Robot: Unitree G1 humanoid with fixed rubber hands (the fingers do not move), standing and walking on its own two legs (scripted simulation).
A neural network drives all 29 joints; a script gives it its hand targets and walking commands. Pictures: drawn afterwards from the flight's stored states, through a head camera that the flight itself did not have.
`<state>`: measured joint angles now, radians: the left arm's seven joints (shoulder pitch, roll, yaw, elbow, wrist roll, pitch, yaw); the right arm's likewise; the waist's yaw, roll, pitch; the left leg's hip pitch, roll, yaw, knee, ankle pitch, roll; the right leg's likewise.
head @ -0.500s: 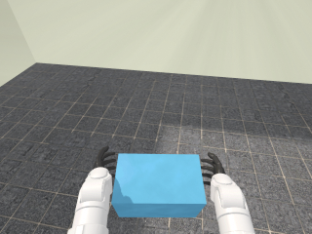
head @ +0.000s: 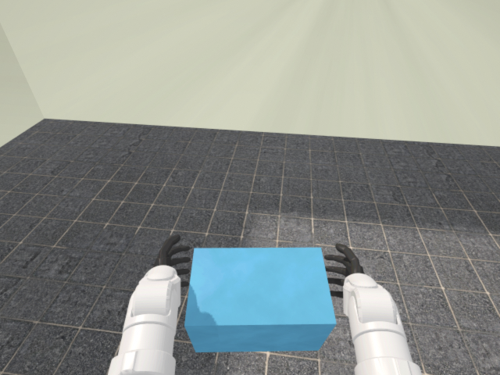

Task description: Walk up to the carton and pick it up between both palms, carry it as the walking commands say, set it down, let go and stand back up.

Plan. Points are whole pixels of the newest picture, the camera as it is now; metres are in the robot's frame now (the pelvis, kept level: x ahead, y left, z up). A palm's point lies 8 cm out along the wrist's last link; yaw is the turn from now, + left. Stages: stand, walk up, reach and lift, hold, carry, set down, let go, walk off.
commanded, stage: reach and lift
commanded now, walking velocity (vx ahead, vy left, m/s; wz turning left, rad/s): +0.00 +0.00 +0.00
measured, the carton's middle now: (257, 300) +0.31 +0.00 -0.05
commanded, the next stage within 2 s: hold in 0.58 s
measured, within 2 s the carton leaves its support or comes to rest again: neither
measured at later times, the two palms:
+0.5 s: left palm (165, 279) +0.29 +0.15 +0.05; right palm (355, 286) +0.29 -0.16 +0.04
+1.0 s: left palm (161, 284) +0.28 +0.16 +0.04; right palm (351, 290) +0.28 -0.16 +0.03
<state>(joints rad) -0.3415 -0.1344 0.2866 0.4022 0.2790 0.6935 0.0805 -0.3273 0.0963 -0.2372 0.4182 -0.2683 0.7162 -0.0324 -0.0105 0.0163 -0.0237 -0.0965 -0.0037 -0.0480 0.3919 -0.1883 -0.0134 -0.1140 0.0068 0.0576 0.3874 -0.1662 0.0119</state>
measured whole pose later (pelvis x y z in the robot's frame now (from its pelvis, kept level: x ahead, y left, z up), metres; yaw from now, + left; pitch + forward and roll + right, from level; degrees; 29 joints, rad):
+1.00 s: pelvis +0.00 +0.00 +0.00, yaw +1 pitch -6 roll +0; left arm -0.30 -0.12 0.26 0.46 0.25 0.69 0.14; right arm -0.29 0.12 -0.23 0.45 -0.27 0.72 -0.09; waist -0.02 0.01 -0.09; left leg -0.10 -0.01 -0.07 0.41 -0.20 -0.01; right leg -0.11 0.00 0.04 0.39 -0.18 0.01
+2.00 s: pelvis -0.02 +0.00 -0.03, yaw +3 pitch -3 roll -1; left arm -0.37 -0.13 0.20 0.25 0.21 0.83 0.19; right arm -0.32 0.10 -0.20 0.23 -0.22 0.83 -0.11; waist -0.01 0.00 -0.07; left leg -0.36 -0.02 -0.09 0.70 -0.29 -0.01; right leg -0.34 0.00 0.01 0.66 -0.27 0.02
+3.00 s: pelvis -0.19 -0.02 -0.03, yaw +14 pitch -2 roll -2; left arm -0.20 -0.14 0.13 -0.24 0.14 1.30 0.21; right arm -0.17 0.14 -0.10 -0.28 -0.14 1.34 -0.20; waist -0.03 0.04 -0.18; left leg -0.50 0.01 0.04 0.59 -0.09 0.04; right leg -0.39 -0.03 -0.09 0.72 -0.37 -0.01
